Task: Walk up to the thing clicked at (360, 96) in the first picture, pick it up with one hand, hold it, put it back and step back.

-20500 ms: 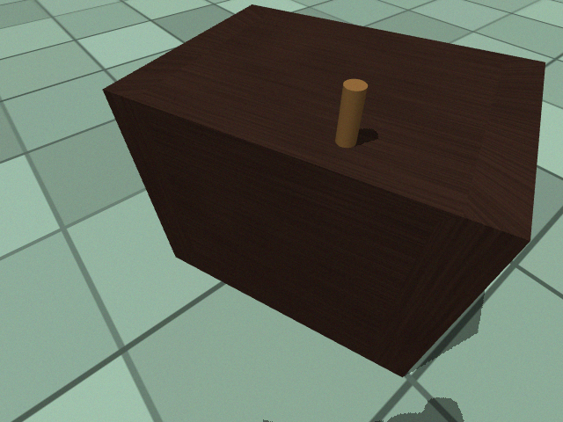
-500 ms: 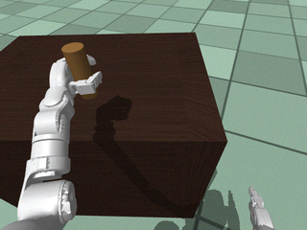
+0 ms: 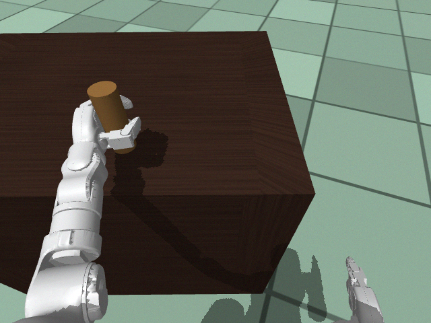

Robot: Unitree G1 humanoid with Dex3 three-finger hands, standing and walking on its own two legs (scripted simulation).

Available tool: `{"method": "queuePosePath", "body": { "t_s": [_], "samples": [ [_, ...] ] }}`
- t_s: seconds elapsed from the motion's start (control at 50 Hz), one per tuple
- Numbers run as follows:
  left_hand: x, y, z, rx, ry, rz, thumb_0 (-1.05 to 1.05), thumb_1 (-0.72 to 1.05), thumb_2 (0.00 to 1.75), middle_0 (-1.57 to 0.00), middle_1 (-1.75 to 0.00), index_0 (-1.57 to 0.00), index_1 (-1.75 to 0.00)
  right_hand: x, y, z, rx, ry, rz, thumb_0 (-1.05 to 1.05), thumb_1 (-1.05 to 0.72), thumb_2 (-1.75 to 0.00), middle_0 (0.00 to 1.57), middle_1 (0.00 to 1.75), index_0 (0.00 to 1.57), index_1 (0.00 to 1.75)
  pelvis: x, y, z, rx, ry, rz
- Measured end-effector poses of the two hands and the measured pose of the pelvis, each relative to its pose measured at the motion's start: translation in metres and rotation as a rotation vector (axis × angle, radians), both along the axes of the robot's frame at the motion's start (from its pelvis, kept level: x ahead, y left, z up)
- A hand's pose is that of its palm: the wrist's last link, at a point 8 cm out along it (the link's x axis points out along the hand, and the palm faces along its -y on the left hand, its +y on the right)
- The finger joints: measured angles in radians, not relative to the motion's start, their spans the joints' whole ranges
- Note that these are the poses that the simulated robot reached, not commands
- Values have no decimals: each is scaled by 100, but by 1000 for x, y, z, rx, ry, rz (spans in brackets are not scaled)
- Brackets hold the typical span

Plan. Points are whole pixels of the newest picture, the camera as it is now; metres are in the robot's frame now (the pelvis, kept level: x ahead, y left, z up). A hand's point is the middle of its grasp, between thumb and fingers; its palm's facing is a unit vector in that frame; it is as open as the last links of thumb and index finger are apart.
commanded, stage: lower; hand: left
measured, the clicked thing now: (114, 120) +0.43 +0.19 +0.16
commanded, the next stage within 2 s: loosen in 0.44 s
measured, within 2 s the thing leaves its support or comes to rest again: rests again in 0.92 s
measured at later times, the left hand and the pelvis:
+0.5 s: hand (128, 134) +0.44 +0.18 +0.12, palm faces +0.14 -0.99 +0.02, open 6.5 cm; pelvis +0.00 +0.00 -0.01, yaw +0 degrees
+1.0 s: hand (128, 131) +0.44 +0.18 +0.12, palm faces +0.13 -0.99 +0.02, open 7.8 cm; pelvis +0.00 +0.00 -0.01, yaw -1 degrees
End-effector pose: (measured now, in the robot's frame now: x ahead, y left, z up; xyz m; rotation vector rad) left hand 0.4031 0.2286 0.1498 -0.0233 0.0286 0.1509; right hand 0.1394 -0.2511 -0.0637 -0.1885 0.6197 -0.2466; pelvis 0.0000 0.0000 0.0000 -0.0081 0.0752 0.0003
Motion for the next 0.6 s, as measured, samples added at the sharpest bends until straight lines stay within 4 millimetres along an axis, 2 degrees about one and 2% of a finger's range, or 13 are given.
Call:
{"method": "queuePosePath", "body": {
  "t_s": [0.1,0.34,0.6],
  "samples": [
    [4,2,3,8,-23,-2,-1,-1,123,-91,-126,-91,-126,3,1,0,2,5,-9,-1,53,-6,5,5,6,5,1,1,0,-3,5,-2],
    [0,4,-33,6,32,-16,-1,-1,123,-91,-126,-91,-125,-4,8,-8,19,56,-4,-1,53,-6,5,5,6,5,-2,3,-3,-3,27,-4],
    [8,3,-35,6,-5,-18,-1,-1,123,-91,-125,-91,-125,-5,4,-4,-3,48,-23,-1,52,-6,5,5,6,5,-4,4,-9,-7,50,-9]
  ]
}}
